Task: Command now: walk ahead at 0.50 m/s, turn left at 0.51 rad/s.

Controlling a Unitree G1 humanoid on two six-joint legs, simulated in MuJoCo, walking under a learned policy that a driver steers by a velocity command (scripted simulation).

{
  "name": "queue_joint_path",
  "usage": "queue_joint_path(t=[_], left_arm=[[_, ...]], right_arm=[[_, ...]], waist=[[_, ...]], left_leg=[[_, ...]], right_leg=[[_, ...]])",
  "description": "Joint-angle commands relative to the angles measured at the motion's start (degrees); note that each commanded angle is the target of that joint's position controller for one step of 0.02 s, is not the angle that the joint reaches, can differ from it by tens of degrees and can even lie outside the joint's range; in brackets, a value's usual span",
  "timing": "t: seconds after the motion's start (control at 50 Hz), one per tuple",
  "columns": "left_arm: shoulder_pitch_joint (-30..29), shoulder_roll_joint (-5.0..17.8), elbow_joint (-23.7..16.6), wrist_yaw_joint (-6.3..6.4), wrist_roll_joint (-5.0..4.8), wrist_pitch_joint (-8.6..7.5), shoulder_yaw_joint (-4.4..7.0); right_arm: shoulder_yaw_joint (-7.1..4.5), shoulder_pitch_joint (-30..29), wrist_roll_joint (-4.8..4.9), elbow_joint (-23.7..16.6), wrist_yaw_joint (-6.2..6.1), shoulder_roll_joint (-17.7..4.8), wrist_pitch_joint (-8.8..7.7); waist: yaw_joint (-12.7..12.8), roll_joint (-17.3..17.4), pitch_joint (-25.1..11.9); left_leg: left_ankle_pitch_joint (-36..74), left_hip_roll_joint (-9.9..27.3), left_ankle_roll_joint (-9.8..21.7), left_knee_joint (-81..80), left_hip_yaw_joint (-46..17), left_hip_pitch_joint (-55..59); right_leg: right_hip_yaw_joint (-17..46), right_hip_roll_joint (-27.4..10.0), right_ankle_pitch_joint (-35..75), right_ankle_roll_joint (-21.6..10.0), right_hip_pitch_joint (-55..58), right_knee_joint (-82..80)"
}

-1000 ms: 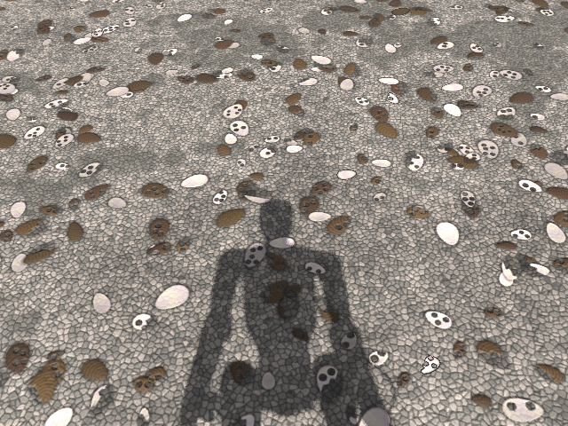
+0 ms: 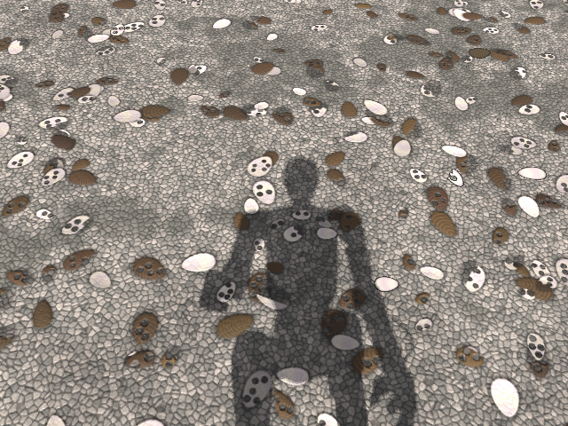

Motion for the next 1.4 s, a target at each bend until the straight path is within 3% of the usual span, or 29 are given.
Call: queue_joint_path(t=[0.02,0.08,0.14,0.16,0.18,0.2,0.22,0.24,0.26,0.36,0.5,0.58,0.64,0.68,0.7,0.72,0.74,0.78,0.84,0.96,1.14,1.2,1.24,1.26,1.28,1.3,1.32,1.36,1.4], left_arm=[[-8.4,3.6,-6.6,-0.16,-0.38,-1.02,0.30],[-7.3,5.0,-8.1,-0.10,-0.86,-1.92,0.38],[10.5,9.4,-3.7,1.37,-0.64,-3.43,2.16],[20.0,13.6,-3.3,2.39,1.01,-3.85,3.17],[19.8,18.7,-3.6,2.20,2.16,-3.14,4.21],[16.4,13.6,-4.1,1.87,1.19,-2.17,3.76],[12.3,8.1,-4.9,1.73,0.55,-2.12,2.36],[10.6,6.0,-4.5,1.53,0.53,-2.32,1.71],[11.3,5.5,-3.8,1.65,0.48,-2.59,1.48],[16.1,6.4,-1.0,1.22,-0.96,-4.67,1.80],[20.1,7.8,0.6,1.32,-0.81,-4.42,2.05],[23.6,9.8,2.1,1.97,-0.79,-3.50,2.55],[24.7,12.2,3.0,2.51,-0.67,-2.09,3.00],[24.1,13.2,2.5,2.55,-0.96,-0.96,3.06],[24.2,11.4,0.5,2.35,-0.72,-0.90,2.51],[25.3,5.5,-4.2,0.95,-1.06,-1.23,1.38],[16.6,10.3,-5.7,0.85,-0.44,-1.71,2.31],[15.1,8.7,-6.0,0.73,-1.26,-2.74,1.65],[20.6,7.5,-3.9,0.58,0.83,0.03,1.41],[11.7,6.8,-5.5,-0.75,0.11,1.26,1.30],[0.1,5.6,-8.9,-1.77,-0.43,0.42,0.23],[3.9,6.2,-8.3,-1.33,-0.30,0.31,0.40],[15.7,8.7,-5.0,-0.72,-0.16,-0.05,1.48],[24.2,10.3,-2.7,-0.36,0.57,-0.56,2.35],[30.3,17.0,-2.0,0.42,1.20,-0.35,4.36],[26.5,18.6,-2.4,0.08,-0.29,0.03,4.83],[23.0,16.5,-2.5,-0.23,-2.20,0.26,4.71],[18.1,10.9,-3.1,-0.03,-1.65,0.53,3.19],[16.9,9.7,-3.0,0.39,-1.83,-0.02,2.60]], right_arm=[[-1.75,4.8,-0.44,-2.3,-0.53,-8.8,-0.14],[-2.35,2.8,-0.78,-3.8,-1.19,-10.3,0.05],[-2.99,-2.0,-0.21,-5.7,-0.43,-12.0,-0.64],[-2.16,-2.3,0.60,-8.1,-0.08,-8.7,-1.07],[-1.19,5.4,3.03,-9.7,-0.31,-3.2,-0.62],[-1.87,4.5,0.90,-8.3,-0.86,-8.7,0.38],[-2.06,-0.3,-0.12,-8.6,-0.38,-9.1,0.75],[-1.91,-3.3,-0.34,-9.2,0.18,-7.9,0.85],[-1.97,-4.7,-1.07,-9.7,0.75,-7.5,1.32],[-1.60,-9.2,-1.70,-12.6,2.81,-6.1,3.82],[0.00,-23.7,-1.49,-18.1,4.59,-5.0,3.44],[0.25,-29.1,-1.88,-20.7,4.99,-5.6,3.40],[-0.42,-26.1,-2.39,-20.5,4.22,-7.0,3.48],[-1.93,-12.3,-2.90,-16.5,3.13,-9.4,2.64],[-3.55,-3.9,-3.41,-14.5,2.16,-14.1,2.39],[-4.80,-6.3,-2.36,-15.8,1.55,-20.4,2.67],[-4.72,-3.0,-1.07,-16.2,1.03,-19.1,3.42],[-3.40,-8.3,-0.27,-14.9,0.49,-14.4,3.16],[-1.80,-12.0,0.29,-15.4,0.51,-10.4,1.38],[-1.47,-4.9,0.28,-11.6,0.74,-11.2,-0.29],[-0.08,-0.1,-1.02,-8.0,-0.82,-10.3,-1.02],[0.04,-1.7,-1.40,-7.3,-1.74,-11.9,-1.15],[-0.46,-2.9,-1.91,-7.3,-2.24,-14.0,-0.48],[-0.57,-5.2,-1.33,-8.3,-2.23,-14.8,-0.33],[0.36,-5.0,-0.21,-11.4,-1.85,-11.8,-0.91],[0.38,-2.5,-0.17,-13.1,-0.83,-10.0,-1.36],[0.59,-6.4,-1.64,-13.5,-0.46,-11.1,-1.59],[0.76,-9.9,-1.13,-14.9,0.07,-11.0,-2.20],[1.14,-8.9,-2.47,-15.2,0.31,-9.8,-0.09]], waist=[[-0.6,6.3,1.7],[1.1,7.5,1.1],[9.7,4.6,-7.8],[12.9,-0.8,-16.8],[8.2,-15.6,-23.1],[6.8,-8.1,-18.8],[6.5,-1.5,-9.7],[6.0,0.7,-5.3],[5.6,-1.3,-3.6],[4.2,-3.5,-2.6],[6.6,-3.0,1.4],[8.0,-2.8,2.8],[6.2,-4.4,-0.4],[0.2,-2.5,-8.6],[-3.0,3.2,-15.1],[2.0,16.3,-18.5],[-2.3,5.9,-17.6],[2.6,1.8,-5.5],[7.6,3.2,-4.5],[4.9,4.0,-0.5],[1.4,4.4,4.2],[4.0,6.5,0.8],[9.2,8.0,-5.8],[14.0,6.6,-9.7],[15.2,-2.4,-15.8],[9.7,-11.2,-19.2],[9.5,-1.7,-13.7],[6.5,4.8,-2.5],[3.8,3.5,-0.7]], left_leg=[[25.9,14.5,6.5,0.3,-11.9,2.4],[30.1,15.2,4.8,4.2,-13.7,3.1],[37.5,10.3,1.0,22.8,-10.6,-3.9],[21.1,6.9,0.2,38.2,-7.6,-12.3],[-18.7,-1.4,-1.6,53.4,-1.3,-29.9],[-15.5,4.1,-0.8,59.5,-1.5,-35.1],[-9.3,6.5,-1.1,58.8,-1.0,-35.4],[-5.8,8.2,-1.6,56.3,-0.4,-34.2],[-4.6,9.5,-2.0,54.5,-0.1,-33.0],[-0.1,11.0,-3.1,52.5,1.9,-35.9],[13.2,11.2,-3.5,32.9,6.9,-36.6],[9.0,9.9,-1.1,24.2,10.8,-34.1],[0.2,4.9,2.0,21.0,14.1,-26.7],[0.4,0.9,5.1,15.0,13.5,-9.3],[-5.7,10.4,8.0,13.0,0.3,5.9],[-4.4,26.4,16.0,8.1,-30.6,21.4],[-0.3,26.3,15.3,3.2,-34.4,19.9],[15.2,22.1,11.8,2.1,-19.3,5.8],[26.5,17.3,9.8,-0.4,-10.3,-5.3],[28.0,14.6,4.9,-5.4,-3.5,-2.8],[36.2,17.5,1.2,-6.0,5.1,8.3],[62.1,18.1,-0.8,3.0,8.3,10.9],[71.1,18.4,-1.5,19.7,9.3,11.0],[60.7,17.3,-1.8,33.0,11.0,3.1],[32.3,11.1,-3.3,55.2,13.7,-13.7],[-15.7,-0.1,-4.8,70.1,6.3,-33.1],[-10.6,5.4,-3.8,70.2,-1.0,-37.7],[-4.9,9.7,-4.3,61.2,0.7,-36.4],[-4.6,11.4,-6.3,55.1,1.4,-31.5]], right_leg=[[-2.1,3.0,0.1,0.0,-2.3,-3.7],[-1.3,4.3,-2.6,-1.4,4.4,-9.9],[-1.2,5.1,-3.7,-4.8,31.2,-16.9],[10.9,-7.8,-13.7,-7.3,45.2,-17.3],[36.7,-22.6,-14.5,-14.2,57.6,-22.7],[40.4,-21.0,-23.2,-14.7,51.5,-24.7],[30.1,-17.6,-22.5,-12.9,42.4,-26.0],[21.4,-14.5,-15.5,-11.6,36.3,-27.5],[15.6,-12.3,-9.7,-10.3,33.2,-28.5],[3.0,-10.6,6.3,-10.1,31.7,-31.0],[-8.9,-8.7,10.1,-9.2,32.8,-32.6],[-12.2,-10.8,15.8,-8.5,38.9,-30.5],[-15.4,-11.3,38.9,-7.6,43.3,-19.4],[-17.2,-10.3,38.8,-6.4,38.8,1.3],[-17.3,-8.8,18.0,-4.6,25.9,18.3],[-13.0,2.9,-31.7,-1.0,-0.2,37.4],[-2.2,3.0,-27.9,-1.3,-6.3,40.1],[-1.2,-1.6,-17.8,-2.0,-4.5,31.4],[-1.2,-3.1,-17.4,-0.8,5.8,24.8],[-3.3,-2.9,-4.4,-0.6,-1.1,13.0],[-4.9,3.0,0.9,-5.2,-3.4,-3.5],[-9.5,7.8,-5.9,-8.4,6.1,-6.8],[-9.6,10.8,-10.2,-11.1,17.4,-9.3],[-5.6,8.9,-7.2,-13.4,30.1,-13.9],[14.0,-5.4,-7.5,-19.7,45.6,-14.3],[42.3,-15.6,2.3,-27.7,55.2,-20.9],[35.6,-13.2,-2.7,-25.9,50.3,-22.3],[24.4,-9.1,-0.5,-21.5,34.9,-26.6],[18.0,-4.7,5.1,-19.2,27.0,-28.7]])
Next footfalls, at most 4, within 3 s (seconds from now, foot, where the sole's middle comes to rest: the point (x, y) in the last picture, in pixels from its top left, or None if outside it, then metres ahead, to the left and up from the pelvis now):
0.16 right None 0.28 -0.13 -0.78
0.68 left None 0.47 0.15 -0.78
1.26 right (187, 295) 0.82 0.18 -0.78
1.78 left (102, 226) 1.07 0.43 -0.78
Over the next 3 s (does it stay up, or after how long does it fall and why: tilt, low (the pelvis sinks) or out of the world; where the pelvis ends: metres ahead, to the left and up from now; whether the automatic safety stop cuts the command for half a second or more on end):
stays up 1.18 0.31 0.00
